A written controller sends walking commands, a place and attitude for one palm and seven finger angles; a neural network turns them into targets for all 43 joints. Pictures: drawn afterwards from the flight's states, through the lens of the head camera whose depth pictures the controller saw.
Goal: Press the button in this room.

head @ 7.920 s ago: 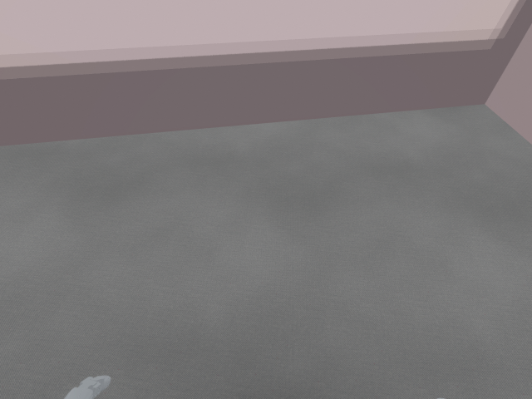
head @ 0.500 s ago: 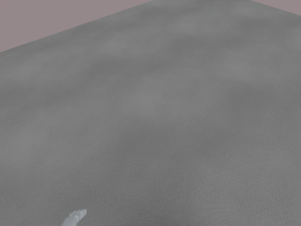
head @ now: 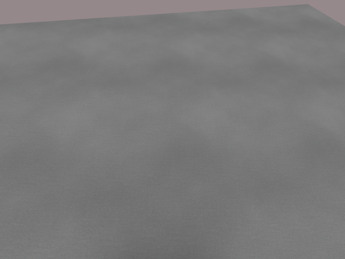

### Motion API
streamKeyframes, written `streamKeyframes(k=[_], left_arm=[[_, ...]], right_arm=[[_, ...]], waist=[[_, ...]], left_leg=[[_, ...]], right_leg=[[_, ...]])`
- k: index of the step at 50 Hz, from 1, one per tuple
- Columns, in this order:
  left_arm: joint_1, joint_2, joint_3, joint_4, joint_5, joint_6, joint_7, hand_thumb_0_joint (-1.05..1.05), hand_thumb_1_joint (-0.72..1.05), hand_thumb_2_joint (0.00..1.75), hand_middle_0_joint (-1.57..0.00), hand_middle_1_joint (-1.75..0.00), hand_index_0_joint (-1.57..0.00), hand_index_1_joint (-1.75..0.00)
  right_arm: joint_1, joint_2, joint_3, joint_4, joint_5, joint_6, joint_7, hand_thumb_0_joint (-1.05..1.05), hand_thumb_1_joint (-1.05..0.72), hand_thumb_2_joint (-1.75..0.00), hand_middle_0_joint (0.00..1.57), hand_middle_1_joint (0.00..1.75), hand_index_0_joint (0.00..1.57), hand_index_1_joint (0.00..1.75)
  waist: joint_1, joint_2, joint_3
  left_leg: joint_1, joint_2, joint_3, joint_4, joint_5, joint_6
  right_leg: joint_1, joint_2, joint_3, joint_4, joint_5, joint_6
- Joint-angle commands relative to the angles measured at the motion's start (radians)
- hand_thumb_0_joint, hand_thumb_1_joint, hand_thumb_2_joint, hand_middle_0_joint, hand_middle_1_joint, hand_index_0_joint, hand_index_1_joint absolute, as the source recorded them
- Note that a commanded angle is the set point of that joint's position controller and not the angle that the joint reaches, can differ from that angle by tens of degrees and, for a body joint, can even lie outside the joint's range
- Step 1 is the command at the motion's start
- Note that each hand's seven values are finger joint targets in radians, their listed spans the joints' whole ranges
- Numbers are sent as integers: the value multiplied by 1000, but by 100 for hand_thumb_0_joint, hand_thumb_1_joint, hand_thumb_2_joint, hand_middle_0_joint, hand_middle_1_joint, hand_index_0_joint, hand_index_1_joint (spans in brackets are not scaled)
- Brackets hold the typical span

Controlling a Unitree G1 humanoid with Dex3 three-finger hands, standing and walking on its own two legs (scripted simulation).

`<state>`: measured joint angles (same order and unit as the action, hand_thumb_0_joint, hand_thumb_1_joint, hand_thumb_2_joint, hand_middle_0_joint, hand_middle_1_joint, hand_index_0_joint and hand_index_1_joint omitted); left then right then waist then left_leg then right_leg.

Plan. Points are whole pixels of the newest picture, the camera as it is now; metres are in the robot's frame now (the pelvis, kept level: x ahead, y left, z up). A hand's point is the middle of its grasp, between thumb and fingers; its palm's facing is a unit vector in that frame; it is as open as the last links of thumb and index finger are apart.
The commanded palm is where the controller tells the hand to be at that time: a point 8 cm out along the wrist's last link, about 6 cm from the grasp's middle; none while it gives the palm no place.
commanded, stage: turn or walk to find it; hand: left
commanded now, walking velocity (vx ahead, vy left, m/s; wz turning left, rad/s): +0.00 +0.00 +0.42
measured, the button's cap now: out of the picture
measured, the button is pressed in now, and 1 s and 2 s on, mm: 0 0 0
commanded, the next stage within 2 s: none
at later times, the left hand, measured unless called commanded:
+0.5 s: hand out of the picture +0.03 +0.19 -0.14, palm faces +0.18 -0.94 -0.28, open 7.4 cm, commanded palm none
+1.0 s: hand out of the picture -0.16 +0.19 -0.18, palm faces +0.46 -0.86 -0.23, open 7.4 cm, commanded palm none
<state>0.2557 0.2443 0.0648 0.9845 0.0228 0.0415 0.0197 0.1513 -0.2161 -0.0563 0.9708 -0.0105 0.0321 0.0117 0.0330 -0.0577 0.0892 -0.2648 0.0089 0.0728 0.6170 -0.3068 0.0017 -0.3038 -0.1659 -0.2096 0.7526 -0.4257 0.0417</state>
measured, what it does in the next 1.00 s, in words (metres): steps on the spot, turning left: right foot, then left foot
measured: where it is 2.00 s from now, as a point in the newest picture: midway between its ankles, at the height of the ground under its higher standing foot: outside the picture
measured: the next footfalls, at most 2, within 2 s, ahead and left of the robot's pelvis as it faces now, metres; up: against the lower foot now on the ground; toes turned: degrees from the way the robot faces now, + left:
right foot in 0.48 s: +0.01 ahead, -0.13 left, +0.00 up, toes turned +6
left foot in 0.94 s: -0.11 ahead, +0.11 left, +0.00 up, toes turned +28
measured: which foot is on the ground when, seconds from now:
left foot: down 0.00-0.48, up 0.50-0.92, down 0.94-1.00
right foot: up 0.00-0.46, down 0.48-0.94, up 0.96-1.00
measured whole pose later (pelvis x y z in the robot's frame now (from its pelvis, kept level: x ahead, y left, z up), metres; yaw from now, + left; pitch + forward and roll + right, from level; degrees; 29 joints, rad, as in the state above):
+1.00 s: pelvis -0.09 -0.01 +0.00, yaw +24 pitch -1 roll +0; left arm 0.25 0.24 0.07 0.99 0.02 0.06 0.02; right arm 0.15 -0.21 -0.05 0.97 -0.01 0.03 0.01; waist 0.03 -0.06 0.08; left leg -0.25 0.01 0.06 0.60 -0.33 0.02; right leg -0.36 -0.15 -0.17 0.84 -0.49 0.05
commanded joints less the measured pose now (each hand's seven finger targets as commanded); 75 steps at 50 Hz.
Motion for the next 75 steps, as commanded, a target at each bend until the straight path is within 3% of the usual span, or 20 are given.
streamKeyframes(k=[1,8,21,22,24,25,29,32,40,45,46,47,48,54,62,67,68,70,71,75], left_arm=[[-85,68,10,-111,-3,1,6,0,90,90,-20,-30,-20,-30],[-49,73,11,-74,-5,-6,-6,0,90,90,-20,-30,-20,-30],[-5,50,9,-106,-16,-19,5,0,90,90,-20,-30,-20,-30],[28,64,15,-97,-15,-25,7,0,90,90,-20,-30,-20,-30],[48,210,45,-112,10,-40,19,0,90,90,-20,-30,-20,-30],[7,207,36,-135,-2,-33,22,0,90,90,-20,-30,-20,-30],[-165,96,12,-166,-9,-43,19,0,90,90,-20,-30,-20,-30],[-84,90,8,-139,-7,-54,17,0,90,90,-20,-30,-20,-30],[45,152,29,-72,11,-47,14,0,90,90,-20,-30,-20,-30],[6,160,36,-63,-2,-34,10,0,90,90,-20,-30,-20,-30],[13,127,29,-76,-12,-26,8,0,90,90,-20,-30,-20,-30],[-2,56,12,-112,-15,-21,1,0,90,90,-20,-30,-20,-30],[-69,60,2,-128,-6,-10,5,0,90,90,-20,-30,-20,-30],[-48,71,11,-71,-7,-9,-11,0,90,90,-20,-30,-20,-30],[-108,53,4,-115,-12,-8,-3,0,90,90,-20,-30,-20,-30],[-6,56,7,-97,-17,-25,2,0,90,90,-20,-30,-20,-30],[31,76,12,-90,-14,-33,5,0,90,90,-20,-30,-20,-30],[54,223,39,-102,8,-47,15,0,90,90,-20,-30,-20,-30],[34,211,31,-120,-2,-40,17,0,90,90,-20,-30,-20,-30],[-139,100,10,-159,-8,-49,15,0,90,90,-20,-30,-20,-30]], right_arm=[[119,-218,-47,-33,-12,-18,-28,0,-90,-90,20,30,20,30],[66,-177,-31,-65,-5,-28,-31,0,-90,-90,20,30,20,30],[50,-178,-53,-86,-15,-4,-18,0,-90,-90,20,30,20,30],[47,-162,-52,-91,-10,-2,-15,0,-90,-90,20,30,20,30],[46,-61,-39,-127,0,-1,-9,0,-90,-90,20,30,20,30],[26,-116,-54,-124,-12,6,-9,0,-90,-90,20,30,20,30],[140,-97,-58,-41,-18,36,7,0,-90,-90,20,30,20,30],[146,-84,-50,-28,-15,31,5,0,-90,-90,20,30,20,30],[8,-57,-24,-59,-3,16,1,0,-90,-90,20,30,20,30],[108,-78,-21,-35,2,-10,-5,0,-90,-90,20,30,20,30],[137,-135,-32,-29,-1,-20,-6,0,-90,-90,20,30,20,30],[165,-229,-55,-34,-8,-26,-11,0,-90,-90,20,30,20,30],[199,-264,-60,-20,-8,-14,-16,0,-90,-90,20,30,20,30],[36,-176,-27,-62,-8,-27,-35,0,-90,-90,20,30,20,30],[74,-186,-42,-68,-15,-16,-27,0,-90,-90,20,30,20,30],[26,-184,-50,-85,-13,-7,-20,0,-90,-90,20,30,20,30],[26,-164,-49,-90,-6,-7,-18,0,-90,-90,20,30,20,30],[21,-69,-34,-129,-1,-6,-12,0,-90,-90,20,30,20,30],[8,-118,-49,-125,-8,6,-11,0,-90,-90,20,30,20,30],[118,-101,-53,-33,-18,32,6,0,-90,-90,20,30,20,30]], waist=[[-86,324,-110],[-52,156,-112],[-20,197,-134],[-3,162,-144],[22,-246,-121],[17,-156,-106],[-87,-72,-9],[-57,-89,-44],[22,-145,-76],[-40,-82,-161],[-62,67,-183],[-80,372,-160],[-107,326,-153],[-40,205,-90],[-70,207,-101],[-17,191,-133],[2,137,-148],[26,-265,-122],[21,-153,-110],[-73,-67,-23]], left_leg=[[138,332,-357,-311,444,175],[164,227,-280,-306,441,148],[-49,161,-430,-263,197,133],[-128,122,-400,-219,134,96],[-398,-94,-138,179,-193,-31],[-340,-54,-167,378,-243,-25],[-292,-5,-140,625,-40,-45],[-321,7,-113,603,-9,-70],[-203,29,-29,217,-170,-73],[74,11,13,-178,84,-45],[215,100,-98,-261,206,-14],[306,345,-413,-285,536,93],[223,407,-412,-285,616,174],[150,231,-243,-277,536,143],[132,232,-355,-280,419,171],[-8,169,-373,-200,361,127],[-83,126,-347,-144,269,88],[-359,-86,-124,248,-255,-30],[-309,-42,-172,417,-261,-22],[-286,1,-142,621,-41,-45]], right_leg=[[-240,27,168,339,-139,22],[-229,60,186,325,42,45],[104,140,165,-201,115,12],[218,119,170,-331,185,5],[317,-271,578,-531,81,-149],[143,-330,562,-546,95,-204],[-14,-137,281,-521,133,-124],[117,-124,211,-480,264,-129],[223,-197,198,-389,517,-187],[153,-165,99,-200,542,-100],[14,-105,53,-63,377,-45],[-256,23,19,128,-98,31],[-238,43,106,254,-217,25],[-232,55,171,340,11,37],[-161,91,182,129,-25,40],[100,133,149,-213,140,23],[210,102,168,-346,222,18],[299,-295,571,-496,275,-144],[152,-320,525,-508,240,-194],[35,-137,277,-512,159,-118]])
